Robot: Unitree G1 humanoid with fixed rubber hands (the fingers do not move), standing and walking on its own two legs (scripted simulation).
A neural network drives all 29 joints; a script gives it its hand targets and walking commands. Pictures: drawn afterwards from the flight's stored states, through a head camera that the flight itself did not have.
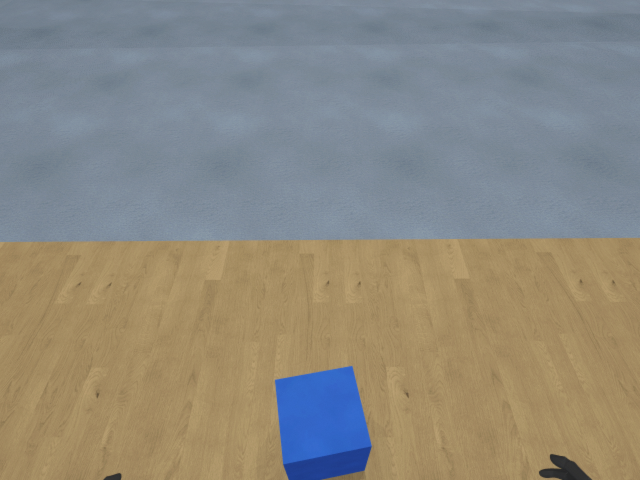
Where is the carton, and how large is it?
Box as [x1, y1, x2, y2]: [275, 366, 371, 479]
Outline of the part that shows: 351,366 275,380 283,464 289,479 321,479 364,470 371,445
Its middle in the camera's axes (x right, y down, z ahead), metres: +0.00 +0.52 +1.05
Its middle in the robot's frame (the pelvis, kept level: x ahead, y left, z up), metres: +0.38 +0.02 -0.66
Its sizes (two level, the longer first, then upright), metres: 0.210 0.200 0.250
